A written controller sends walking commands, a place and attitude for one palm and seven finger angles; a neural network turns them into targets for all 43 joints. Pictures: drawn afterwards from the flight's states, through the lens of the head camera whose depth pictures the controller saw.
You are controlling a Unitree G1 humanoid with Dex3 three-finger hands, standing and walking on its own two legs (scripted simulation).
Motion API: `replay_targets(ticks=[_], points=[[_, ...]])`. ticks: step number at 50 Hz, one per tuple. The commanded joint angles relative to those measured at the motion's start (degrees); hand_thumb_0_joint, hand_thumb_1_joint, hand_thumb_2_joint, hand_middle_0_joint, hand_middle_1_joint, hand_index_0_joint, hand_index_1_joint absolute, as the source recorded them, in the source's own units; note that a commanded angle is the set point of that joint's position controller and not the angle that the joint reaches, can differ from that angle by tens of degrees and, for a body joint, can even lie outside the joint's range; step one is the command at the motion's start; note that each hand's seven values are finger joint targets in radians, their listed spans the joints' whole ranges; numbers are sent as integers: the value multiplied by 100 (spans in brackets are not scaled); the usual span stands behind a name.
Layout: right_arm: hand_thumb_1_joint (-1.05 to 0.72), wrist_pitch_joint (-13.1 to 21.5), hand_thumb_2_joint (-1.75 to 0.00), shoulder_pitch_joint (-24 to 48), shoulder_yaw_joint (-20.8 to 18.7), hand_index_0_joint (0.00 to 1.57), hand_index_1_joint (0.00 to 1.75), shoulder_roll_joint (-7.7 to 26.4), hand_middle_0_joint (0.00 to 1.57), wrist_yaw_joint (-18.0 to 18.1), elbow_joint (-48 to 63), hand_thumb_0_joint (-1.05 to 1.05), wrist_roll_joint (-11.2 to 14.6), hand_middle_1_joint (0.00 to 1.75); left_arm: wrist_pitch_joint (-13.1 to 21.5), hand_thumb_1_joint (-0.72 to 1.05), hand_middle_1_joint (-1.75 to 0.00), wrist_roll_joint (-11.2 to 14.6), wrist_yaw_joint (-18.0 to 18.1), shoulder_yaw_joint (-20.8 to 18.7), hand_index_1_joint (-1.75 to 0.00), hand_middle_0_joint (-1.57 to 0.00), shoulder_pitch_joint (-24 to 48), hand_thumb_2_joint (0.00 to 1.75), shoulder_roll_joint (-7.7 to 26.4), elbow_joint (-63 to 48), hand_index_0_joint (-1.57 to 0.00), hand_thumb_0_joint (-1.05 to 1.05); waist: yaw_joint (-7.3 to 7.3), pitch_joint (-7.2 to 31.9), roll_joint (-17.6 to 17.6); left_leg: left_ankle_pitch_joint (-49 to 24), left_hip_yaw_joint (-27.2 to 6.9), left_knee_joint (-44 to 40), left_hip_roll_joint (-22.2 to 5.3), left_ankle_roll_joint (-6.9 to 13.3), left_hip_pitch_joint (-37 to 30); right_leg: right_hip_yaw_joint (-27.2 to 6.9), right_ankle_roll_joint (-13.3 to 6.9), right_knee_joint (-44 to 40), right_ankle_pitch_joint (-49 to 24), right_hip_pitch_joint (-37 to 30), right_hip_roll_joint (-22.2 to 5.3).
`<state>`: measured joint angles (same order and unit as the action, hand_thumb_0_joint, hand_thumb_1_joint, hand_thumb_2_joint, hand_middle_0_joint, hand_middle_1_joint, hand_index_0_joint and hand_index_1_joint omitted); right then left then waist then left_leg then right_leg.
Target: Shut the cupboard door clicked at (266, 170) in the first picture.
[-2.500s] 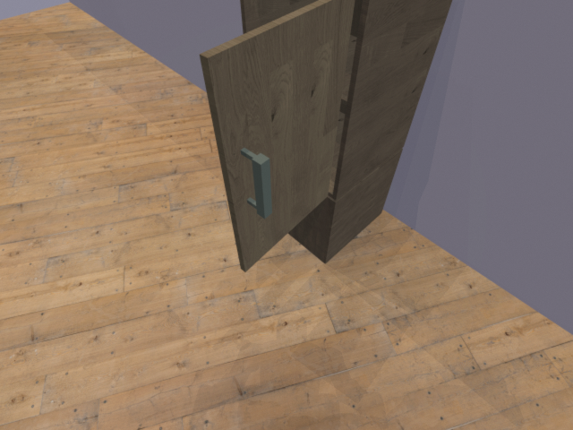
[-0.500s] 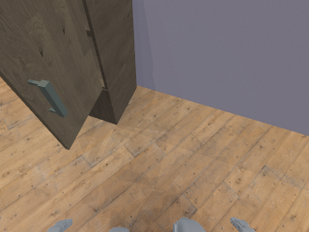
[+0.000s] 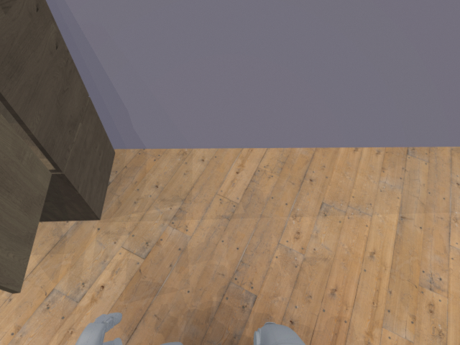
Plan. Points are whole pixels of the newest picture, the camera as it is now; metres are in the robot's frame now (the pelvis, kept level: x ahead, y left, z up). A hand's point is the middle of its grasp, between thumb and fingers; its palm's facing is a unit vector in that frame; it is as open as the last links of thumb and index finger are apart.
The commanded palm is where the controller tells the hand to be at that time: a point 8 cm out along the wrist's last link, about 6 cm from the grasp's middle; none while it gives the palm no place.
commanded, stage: walk around to get in front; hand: left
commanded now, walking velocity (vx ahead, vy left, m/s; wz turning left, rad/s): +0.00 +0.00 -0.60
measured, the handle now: out of the picture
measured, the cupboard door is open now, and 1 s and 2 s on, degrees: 95 95 95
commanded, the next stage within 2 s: none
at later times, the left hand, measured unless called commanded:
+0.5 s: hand (152, 336) +0.15 +0.16 -0.18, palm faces -0.28 -0.94 -0.21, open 7.4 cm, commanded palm none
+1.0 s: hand (201, 308) +0.20 +0.06 -0.17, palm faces -0.57 -0.78 -0.24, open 7.4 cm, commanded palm none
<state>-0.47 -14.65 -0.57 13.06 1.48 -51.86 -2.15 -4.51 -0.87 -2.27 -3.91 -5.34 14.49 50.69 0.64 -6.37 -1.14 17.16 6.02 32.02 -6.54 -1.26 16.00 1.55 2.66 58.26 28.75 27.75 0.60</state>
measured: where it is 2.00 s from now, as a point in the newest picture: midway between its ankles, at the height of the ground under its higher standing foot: outside the picture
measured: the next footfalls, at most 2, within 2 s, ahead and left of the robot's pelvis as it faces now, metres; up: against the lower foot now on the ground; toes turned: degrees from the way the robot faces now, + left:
right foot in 0.14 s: +0.02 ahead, -0.14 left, +0.00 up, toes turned -10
left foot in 0.44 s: +0.09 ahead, +0.09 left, +0.00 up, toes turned -14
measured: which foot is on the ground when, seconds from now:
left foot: down 0.00-0.12, up 0.14-0.42, down 0.44-0.74, up 0.76-1.00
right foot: up 0.00-0.12, down 0.14-0.44, up 0.46-0.72, down 0.74-1.00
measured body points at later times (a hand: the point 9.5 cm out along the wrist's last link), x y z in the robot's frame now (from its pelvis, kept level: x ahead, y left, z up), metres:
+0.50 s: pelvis +0.01 -0.02 -0.01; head +0.07 -0.02 +0.44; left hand +0.16 +0.20 -0.16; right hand +0.03 -0.29 -0.13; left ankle +0.05 +0.09 -0.74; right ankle -0.04 -0.13 -0.70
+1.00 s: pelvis +0.01 -0.05 +0.00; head +0.07 -0.08 +0.44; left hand +0.23 +0.10 -0.15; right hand -0.08 -0.33 -0.13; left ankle +0.08 +0.04 -0.72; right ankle -0.06 -0.15 -0.74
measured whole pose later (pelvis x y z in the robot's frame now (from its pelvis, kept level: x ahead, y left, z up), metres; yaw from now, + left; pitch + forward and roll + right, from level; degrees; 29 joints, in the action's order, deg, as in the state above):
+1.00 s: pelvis +0.01 -0.05 +0.00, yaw -37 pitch +2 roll +0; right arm -2.1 -8.1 -2.3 14.5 1.4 -50.6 -0.2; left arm -3.1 -1.1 -0.2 -3.5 -9.3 13.9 51.6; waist -0.2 -6.2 -1.8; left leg 21.5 3.2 40.4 -1.9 -4.0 21.3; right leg -5.6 -0.5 32.1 15.9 17.9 2.2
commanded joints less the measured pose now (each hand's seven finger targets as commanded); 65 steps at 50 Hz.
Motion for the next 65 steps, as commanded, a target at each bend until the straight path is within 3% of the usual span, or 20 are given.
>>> replay_targets(ticks=[1, 4, 5, 6, 7, 10, 19, 20, 22, 28, 34, 35, 37, 48, 50, 51, 52, 60, 64, 65], points=[[-90, 69, -90, -351, -420, 20, 30, 1297, 20, 86, 260, 0, -6, 30, 202, 90, -30, 5, -42, -59, -30, -20, 254, 90, 293, -557, -20, 0, 201, 1003, 1448, -3313, -357, -706, -1243, 672, -1035, 432, -73, -1147, -127, -434, -36], [-90, 26, -90, -261, -469, 20, 30, 1340, 20, 33, 260, 0, 53, 30, 277, 90, -30, 4, -7, -101, -30, -20, -159, 90, 400, -443, -20, 0, -9, 1016, 1240, -2880, -67, -92, -1164, 328, -732, 555, -210, -2876, -1385, -1516, 47], [-90, 10, -90, -171, -478, 20, 30, 1185, 20, -4, 353, 0, 99, 30, 326, 90, -30, -28, 43, -175, -30, -20, -572, 90, 748, -346, -20, 0, -179, 1146, 610, -2074, 179, 626, -942, 35, -18, -66, -406, -3392, -2716, -2465, -408], [-90, -7, -90, 79, -380, 20, 30, 695, 20, -11, 605, 0, 155, 30, 376, 90, -30, -94, 146, -319, -30, -20, -923, 90, 1411, -215, -20, 0, -351, 1139, -1356, 807, 691, 1820, -105, -342, 1534, -2017, -1000, -3683, -4783, -3320, -1947], [-90, -78, -90, 370, -305, 20, 30, 735, 20, 51, 747, 0, 186, 30, 353, 90, -30, 1, 214, -338, -30, -20, -1240, 90, 1599, -148, -20, 0, -630, 1110, -1426, 2152, -68, 2775, 76, -340, 1688, -2358, -1589, -3704, -5685, -2813, -2466], [-90, -133, -90, 442, -349, 20, 30, 689, 20, 90, 535, 0, 155, 30, 300, 90, -30, -22, 352, -293, -30, -20, -496, 90, 1047, -305, -20, 0, -222, 1012, -1275, 1205, -617, 3350, -13, -344, 1841, -1753, -1465, -3404, -5084, -2541, -1550], [-90, -74, -90, 52, -328, 20, 30, 529, 20, 70, 355, 0, 197, 30, 247, 90, -30, -34, 303, -288, -30, -20, -108, 90, 981, -424, -20, 0, 151, 1014, -671, -19, -392, 119, 485, -237, -232, -2030, -1021, -3218, -3422, -1218, -985], [-90, -26, -90, -179, -354, 20, 30, 668, 20, 84, 291, 0, 181, 30, 224, 90, -30, -8, 287, -242, -30, -20, -67, 90, 836, -451, -20, 0, 255, 1125, -228, -398, -571, -711, 223, -146, -985, -1835, -729, -2875, -2739, -682, -704], [-90, 38, -90, -358, -491, 20, 30, 1613, 20, 129, 410, 0, 18, 30, 200, 90, -30, 34, 171, -156, -30, -20, -182, 90, 488, -688, -20, 0, 280, 959, 2006, -790, -3049, -1827, -2329, 1075, -1167, -350, -108, -338, 793, 621, 291], [-90, 69, -90, 183, -384, 20, 30, 1146, 20, 121, 504, 0, -10, 30, 157, 90, -30, -26, -35, -156, -30, -20, -74, 90, 354, -464, -20, 0, 14, 970, 1268, -2928, -673, -1002, -1227, 818, -978, 95, 49, -55, -18, 133, -200], [-90, -10, -90, 76, -491, 20, 30, 1370, 20, 20, 401, 0, 44, 30, 241, 90, -30, -11, -29, -131, -30, -20, -303, 90, 421, -390, -20, 0, -32, 960, 1319, -2513, -85, -277, -1240, 442, -600, 562, -164, -2500, -1070, -1380, 17], [-90, -34, -90, 191, -498, 20, 30, 1275, 20, -3, 465, 0, 76, 30, 279, 90, -30, -31, 1, -185, -30, -20, -637, 90, 656, -284, -20, 0, -202, 1013, 871, -1832, 72, 312, -1034, 171, -113, 250, -299, -3255, -1906, -2080, -181], [-90, -100, -90, 734, -335, 20, 30, 725, 20, 8, 880, 0, 170, 30, 327, 90, -30, -32, 170, -362, -30, -20, -1250, 90, 1653, -114, -20, 0, -669, 997, -1600, 2219, 120, 2676, 154, -321, 1715, -2529, -1495, -3954, -4600, -2627, -2453], [-90, -80, -90, 242, -318, 20, 30, 564, 20, 40, 395, 0, 194, 30, 256, 90, -30, -39, 279, -270, -30, -20, -214, 90, 1109, -368, -20, 0, 9, 990, -767, 238, -302, 497, 530, -275, 166, -1995, -1129, -3325, -3594, -1481, -1051], [-90, 6, -90, -253, -361, 20, 30, 840, 20, 77, 262, 0, 165, 30, 211, 90, -30, 13, 257, -209, -30, -20, -57, 90, 818, -448, -20, 0, 235, 1114, 5, -351, -860, -1011, -29, -59, -974, -1690, -622, -2694, -2379, -597, -538], [-90, 69, -90, -350, -449, 20, 30, 1471, 20, 88, 291, 0, 42, 30, 177, 90, -30, 73, 190, -139, -30, -20, -254, 90, 462, -566, -20, 0, 200, 1090, 1747, -650, -2499, -1600, -1562, 549, -1369, -819, -246, -1422, -359, 392, 270], [-90, 54, -90, -376, -475, 20, 30, 1666, 20, 118, 419, 0, 8, 30, 212, 90, -30, 28, 140, -151, -30, -20, -114, 90, 609, -686, -20, 0, 253, 973, 1736, -1017, -3050, -1777, -2359, 1178, -871, -409, -119, -65, 755, 430, 180], [-90, 56, -90, -180, -432, 20, 30, 1252, 20, 80, 377, 0, -3, 30, 193, 90, -30, -11, -47, -91, -30, -20, 187, 90, 316, -546, -20, 0, 178, 1077, 1404, -3377, -428, -730, -1251, 726, -1120, 344, -27, -1005, -42, -382, -90], [-90, -13, -90, 13, -490, 20, 30, 1330, 20, 6, 387, 0, 58, 30, 265, 90, -30, -8, -12, -153, -30, -20, -396, 90, 518, -364, -20, 0, -131, 1114, 1063, -1966, -29, 66, -1121, 241, -299, 436, -239, -3173, -1465, -2029, -48], [-90, -38, -90, 127, -447, 20, 30, 1024, 20, -38, 529, 0, 114, 30, 312, 90, -30, -73, 41, -244, -30, -20, -798, 90, 1037, -256, -20, 0, -319, 1185, -184, -179, 415, 1034, -626, -106, 848, -825, -598, -3854, -1701, -3023, -995]])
